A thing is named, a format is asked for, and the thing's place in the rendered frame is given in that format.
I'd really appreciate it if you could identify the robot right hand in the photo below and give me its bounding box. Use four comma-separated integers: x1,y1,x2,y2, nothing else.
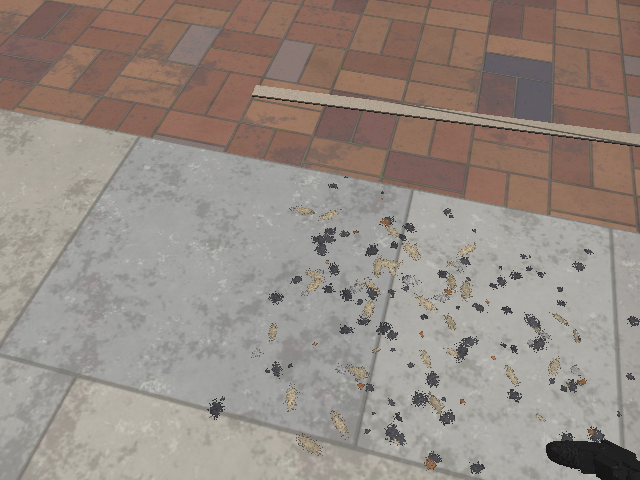
546,440,640,480

